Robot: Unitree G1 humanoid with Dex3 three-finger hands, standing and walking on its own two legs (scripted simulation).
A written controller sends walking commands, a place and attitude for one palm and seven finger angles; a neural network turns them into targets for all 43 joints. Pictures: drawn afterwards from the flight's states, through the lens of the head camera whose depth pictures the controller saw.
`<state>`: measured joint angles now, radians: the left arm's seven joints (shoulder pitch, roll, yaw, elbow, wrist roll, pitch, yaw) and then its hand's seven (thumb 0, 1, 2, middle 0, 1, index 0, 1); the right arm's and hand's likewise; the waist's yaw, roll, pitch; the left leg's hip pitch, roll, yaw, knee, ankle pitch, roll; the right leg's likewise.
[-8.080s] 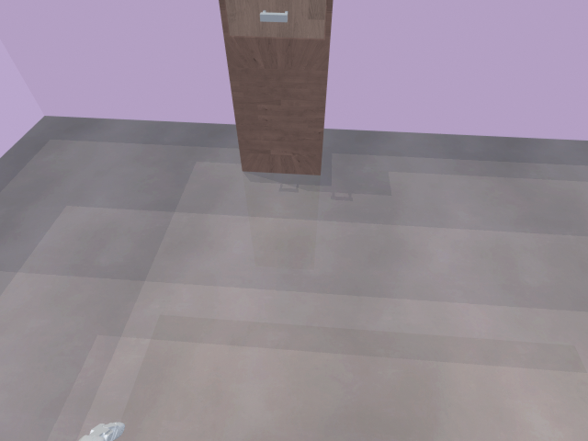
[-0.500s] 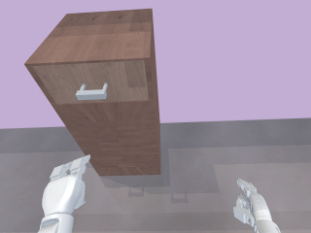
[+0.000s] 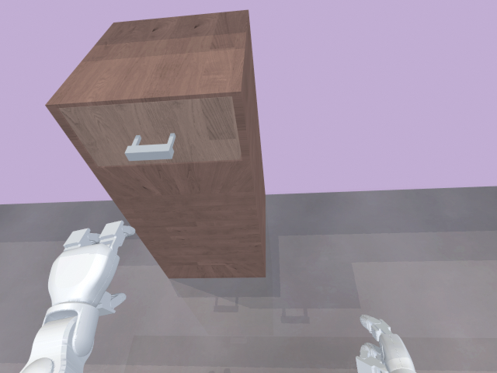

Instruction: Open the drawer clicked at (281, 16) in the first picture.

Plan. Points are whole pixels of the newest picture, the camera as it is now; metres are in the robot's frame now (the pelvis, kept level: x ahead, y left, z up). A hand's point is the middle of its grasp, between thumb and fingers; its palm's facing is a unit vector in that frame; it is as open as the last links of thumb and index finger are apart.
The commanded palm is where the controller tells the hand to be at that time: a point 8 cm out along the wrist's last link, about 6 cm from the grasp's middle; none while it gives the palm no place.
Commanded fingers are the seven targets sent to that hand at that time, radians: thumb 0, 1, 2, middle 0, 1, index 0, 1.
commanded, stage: raise the hand with hooked fingers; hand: left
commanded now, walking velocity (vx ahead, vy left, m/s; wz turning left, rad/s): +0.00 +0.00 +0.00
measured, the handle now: (152, 145) +0.56 +0.28 +0.04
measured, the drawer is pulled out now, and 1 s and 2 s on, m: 0.00 0.00 0.00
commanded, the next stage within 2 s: move the hooked fingers above the handle in 1.06 s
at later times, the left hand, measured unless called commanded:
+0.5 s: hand (73, 223) +0.29 +0.29 +0.13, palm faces +0.11 -0.07 -0.99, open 13.6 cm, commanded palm +0.26 +0.29 +0.19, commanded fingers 0.00 -0.50 0.30 -0.30 -1.20 -0.30 -1.20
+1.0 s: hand (74, 220) +0.28 +0.27 +0.15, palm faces +0.06 -0.08 -0.99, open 13.8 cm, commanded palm +0.26 +0.28 +0.21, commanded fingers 0.00 -0.50 0.30 -0.30 -1.20 -0.30 -1.20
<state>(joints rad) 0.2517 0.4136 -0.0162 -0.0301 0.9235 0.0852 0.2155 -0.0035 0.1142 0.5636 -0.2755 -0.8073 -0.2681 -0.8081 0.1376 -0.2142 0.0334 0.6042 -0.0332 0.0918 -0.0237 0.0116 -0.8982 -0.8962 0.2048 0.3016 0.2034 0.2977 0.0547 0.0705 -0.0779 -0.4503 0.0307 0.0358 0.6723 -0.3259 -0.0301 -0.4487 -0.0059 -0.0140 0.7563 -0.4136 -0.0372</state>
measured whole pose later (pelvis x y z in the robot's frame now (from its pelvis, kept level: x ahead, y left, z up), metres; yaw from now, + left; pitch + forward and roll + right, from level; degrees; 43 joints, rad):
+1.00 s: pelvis -0.01 +0.03 +0.03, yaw +2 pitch -1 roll +0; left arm -0.10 0.52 -0.03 -0.03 0.86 -0.02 -0.03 -0.01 -0.49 0.30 -0.32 -1.20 -0.32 -1.21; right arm 0.15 -0.27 0.00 0.65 0.00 0.10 -0.02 0.01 -0.90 -0.90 0.20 0.30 0.20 0.30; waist 0.09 0.09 0.02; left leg -0.22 0.00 0.01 0.42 -0.19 0.00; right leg -0.18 -0.03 -0.04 0.44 -0.25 0.00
